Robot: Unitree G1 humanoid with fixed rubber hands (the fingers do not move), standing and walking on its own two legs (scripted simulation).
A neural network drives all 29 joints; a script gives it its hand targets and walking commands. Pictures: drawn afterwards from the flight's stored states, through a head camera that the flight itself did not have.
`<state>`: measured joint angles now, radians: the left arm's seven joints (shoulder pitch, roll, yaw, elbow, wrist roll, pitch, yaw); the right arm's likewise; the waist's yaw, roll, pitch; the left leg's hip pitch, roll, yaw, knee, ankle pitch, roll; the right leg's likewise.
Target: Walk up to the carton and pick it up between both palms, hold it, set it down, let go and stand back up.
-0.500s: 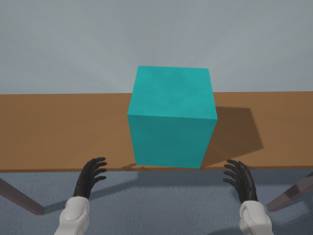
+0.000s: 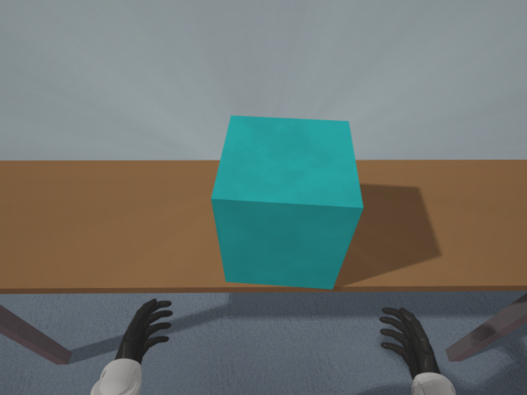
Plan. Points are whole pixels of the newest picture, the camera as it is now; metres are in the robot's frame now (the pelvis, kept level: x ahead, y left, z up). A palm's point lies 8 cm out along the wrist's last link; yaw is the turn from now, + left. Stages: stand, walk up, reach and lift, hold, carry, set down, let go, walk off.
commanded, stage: set down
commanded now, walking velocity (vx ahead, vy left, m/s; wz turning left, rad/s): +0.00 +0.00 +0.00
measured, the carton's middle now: (283, 206) +0.44 +0.00 +0.01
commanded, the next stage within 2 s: let go in 0.52 s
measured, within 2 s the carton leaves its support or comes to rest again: neither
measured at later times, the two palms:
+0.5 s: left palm (132, 381) +0.15 +0.23 -0.08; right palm out of the picture +0.16 -0.22 -0.08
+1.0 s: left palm (136, 389) +0.15 +0.22 -0.08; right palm out of the picture +0.14 -0.23 -0.08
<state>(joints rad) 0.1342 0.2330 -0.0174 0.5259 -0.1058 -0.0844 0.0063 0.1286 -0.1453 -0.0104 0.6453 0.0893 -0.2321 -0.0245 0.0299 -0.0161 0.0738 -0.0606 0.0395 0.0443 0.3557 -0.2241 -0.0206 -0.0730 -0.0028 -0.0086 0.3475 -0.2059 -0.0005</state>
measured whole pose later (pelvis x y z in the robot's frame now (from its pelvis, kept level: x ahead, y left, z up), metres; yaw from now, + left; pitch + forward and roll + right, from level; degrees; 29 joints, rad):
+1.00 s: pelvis -0.01 +0.00 +0.00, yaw +0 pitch -4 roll +0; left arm 0.17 0.21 -0.01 0.55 -0.01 0.13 0.01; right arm 0.16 -0.18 -0.05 0.78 -0.03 -0.21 0.02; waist 0.01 -0.01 0.09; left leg -0.07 0.04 0.05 0.36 -0.22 -0.03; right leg -0.09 0.00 -0.01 0.36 -0.20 0.00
